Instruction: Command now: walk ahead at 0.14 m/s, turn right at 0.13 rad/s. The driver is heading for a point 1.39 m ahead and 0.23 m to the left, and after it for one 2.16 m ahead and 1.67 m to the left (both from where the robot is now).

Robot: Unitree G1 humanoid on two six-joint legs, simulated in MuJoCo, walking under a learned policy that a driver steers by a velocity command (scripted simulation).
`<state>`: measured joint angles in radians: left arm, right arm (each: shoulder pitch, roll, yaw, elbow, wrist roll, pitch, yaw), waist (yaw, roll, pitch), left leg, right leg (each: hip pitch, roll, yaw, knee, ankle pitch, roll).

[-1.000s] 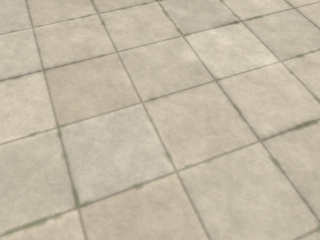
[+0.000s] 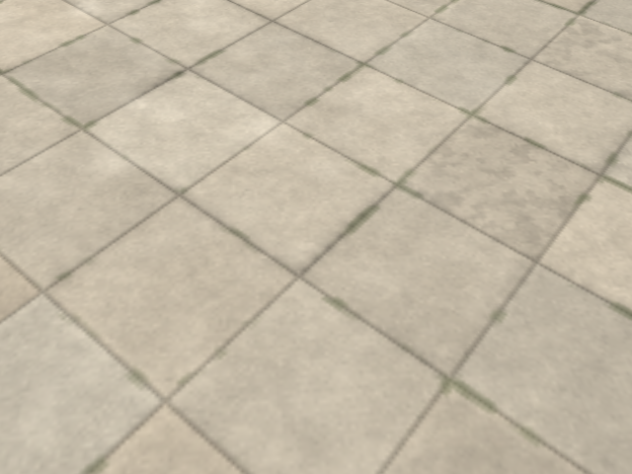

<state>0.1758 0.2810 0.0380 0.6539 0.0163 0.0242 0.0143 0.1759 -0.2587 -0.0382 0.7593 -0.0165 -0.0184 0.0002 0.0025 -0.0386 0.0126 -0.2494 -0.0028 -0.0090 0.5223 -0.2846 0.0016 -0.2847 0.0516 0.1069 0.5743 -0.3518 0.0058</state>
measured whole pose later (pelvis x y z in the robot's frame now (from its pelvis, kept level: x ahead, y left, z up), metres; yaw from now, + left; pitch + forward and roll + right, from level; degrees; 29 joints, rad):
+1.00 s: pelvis +0.42 +0.05 +0.01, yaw +0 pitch +2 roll +2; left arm 0.08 0.26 0.03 0.68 -0.01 -0.08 -0.03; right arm 0.38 -0.29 -0.04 0.81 0.02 -0.07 0.01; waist -0.09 -0.04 0.02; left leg 0.02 -0.07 0.04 0.22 -0.27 0.06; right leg -0.64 -0.10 0.03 0.58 0.08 0.01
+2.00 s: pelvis +0.97 +0.13 +0.01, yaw +22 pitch +2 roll +0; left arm 0.08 0.29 0.04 0.71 0.00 -0.09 -0.01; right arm 0.33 -0.28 -0.05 0.71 0.01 -0.05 0.00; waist -0.06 -0.04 0.03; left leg -0.11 -0.11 -0.11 0.33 -0.24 0.09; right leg -0.65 -0.09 0.07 0.64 0.06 0.06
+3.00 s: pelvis +1.48 +0.38 +0.01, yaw +43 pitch +2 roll +0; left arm 0.08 0.31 0.04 0.70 0.02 -0.09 -0.01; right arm 0.33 -0.29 -0.06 0.69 0.01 -0.04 0.00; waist -0.06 -0.03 0.03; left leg -0.17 -0.12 -0.12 0.35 -0.21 0.09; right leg -0.67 -0.09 0.10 0.73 -0.06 0.07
